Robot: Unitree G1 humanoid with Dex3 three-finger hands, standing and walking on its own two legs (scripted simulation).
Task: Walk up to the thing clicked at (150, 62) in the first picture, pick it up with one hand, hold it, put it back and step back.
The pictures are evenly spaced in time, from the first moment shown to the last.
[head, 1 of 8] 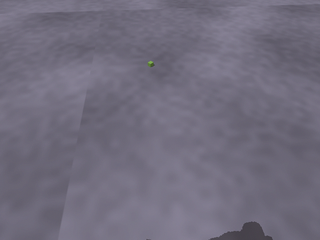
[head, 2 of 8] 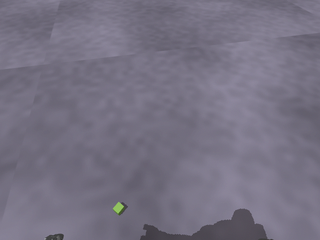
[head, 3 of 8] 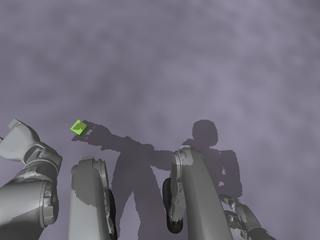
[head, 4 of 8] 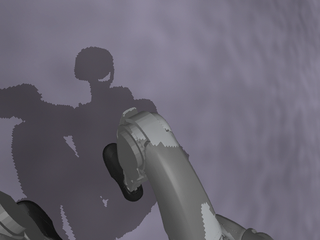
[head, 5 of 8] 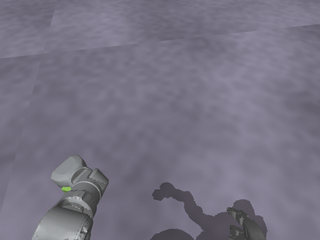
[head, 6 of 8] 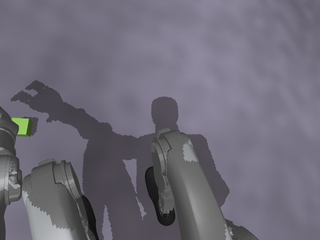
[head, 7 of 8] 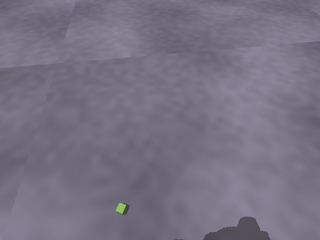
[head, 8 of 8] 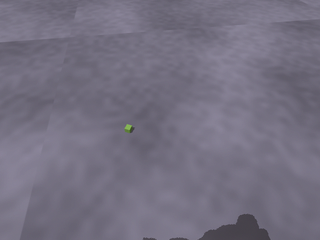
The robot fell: no
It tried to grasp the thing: yes
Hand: left
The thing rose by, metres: 0.68
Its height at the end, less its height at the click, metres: +0.00
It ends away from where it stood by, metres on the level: 0.01
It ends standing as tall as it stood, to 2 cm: yes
